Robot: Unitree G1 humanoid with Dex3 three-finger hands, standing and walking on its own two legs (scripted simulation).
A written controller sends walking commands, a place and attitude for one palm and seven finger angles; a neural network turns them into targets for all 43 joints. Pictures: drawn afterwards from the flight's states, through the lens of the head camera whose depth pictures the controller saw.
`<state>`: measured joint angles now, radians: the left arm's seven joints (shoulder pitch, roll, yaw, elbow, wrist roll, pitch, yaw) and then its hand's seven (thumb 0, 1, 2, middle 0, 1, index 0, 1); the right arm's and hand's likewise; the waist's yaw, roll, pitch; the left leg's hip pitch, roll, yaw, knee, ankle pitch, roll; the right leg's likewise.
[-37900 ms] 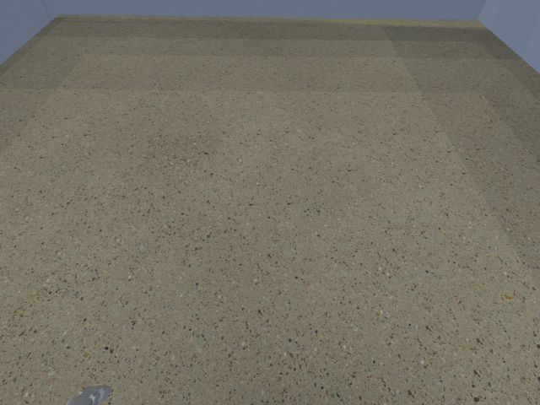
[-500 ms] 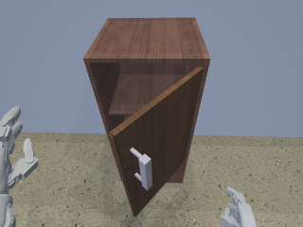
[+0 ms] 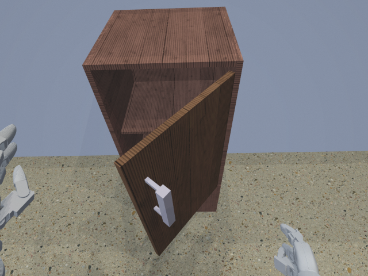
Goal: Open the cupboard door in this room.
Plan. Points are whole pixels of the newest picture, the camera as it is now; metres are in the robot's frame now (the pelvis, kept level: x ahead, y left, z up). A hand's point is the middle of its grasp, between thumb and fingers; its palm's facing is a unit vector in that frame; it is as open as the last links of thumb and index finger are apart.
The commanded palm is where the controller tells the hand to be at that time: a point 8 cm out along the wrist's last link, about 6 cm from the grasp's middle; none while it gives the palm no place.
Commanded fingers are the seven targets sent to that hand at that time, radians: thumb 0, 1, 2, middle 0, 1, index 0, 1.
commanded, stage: step back with the hand held close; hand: left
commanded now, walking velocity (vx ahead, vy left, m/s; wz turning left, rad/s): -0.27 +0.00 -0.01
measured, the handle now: (160, 202) +0.29 +0.09 -0.02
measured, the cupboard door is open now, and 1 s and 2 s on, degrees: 50 50 50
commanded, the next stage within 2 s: stop stepping back and stand still in 0.90 s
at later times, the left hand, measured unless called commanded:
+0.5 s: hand out of the picture +0.11 +0.30 +0.16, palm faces +0.39 -0.76 -0.53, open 7.4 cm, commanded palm +0.04 +0.34 +0.17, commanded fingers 0.00 0.90 0.90 -0.20 -0.30 -0.20 -0.30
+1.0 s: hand out of the picture -0.03 +0.29 +0.17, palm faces +0.49 -0.75 -0.44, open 7.4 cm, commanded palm -0.09 +0.33 +0.17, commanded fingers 0.00 0.90 0.90 -0.20 -0.30 -0.20 -0.30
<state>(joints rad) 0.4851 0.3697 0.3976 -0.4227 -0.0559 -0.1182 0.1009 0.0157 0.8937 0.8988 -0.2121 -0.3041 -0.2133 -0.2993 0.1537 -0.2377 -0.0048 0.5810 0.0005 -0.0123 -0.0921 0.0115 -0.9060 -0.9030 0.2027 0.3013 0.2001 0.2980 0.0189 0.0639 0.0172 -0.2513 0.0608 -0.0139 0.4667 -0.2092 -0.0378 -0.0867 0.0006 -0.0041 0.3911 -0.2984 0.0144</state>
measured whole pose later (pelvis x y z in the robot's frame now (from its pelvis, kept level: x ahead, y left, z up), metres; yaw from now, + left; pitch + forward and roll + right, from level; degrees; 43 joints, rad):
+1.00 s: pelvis -0.21 +0.03 -0.02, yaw +3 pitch +0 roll -2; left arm 0.53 0.41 0.43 -0.58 -0.05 -0.23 0.15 0.01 0.89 0.90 -0.21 -0.30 -0.21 -0.30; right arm 0.13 -0.18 -0.02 0.63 -0.01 -0.10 -0.03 0.01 -0.91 -0.90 0.20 0.30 0.20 0.30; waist 0.04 0.02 0.04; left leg -0.65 0.05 0.05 0.82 -0.30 -0.04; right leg -0.26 0.05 0.00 0.64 -0.38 -0.02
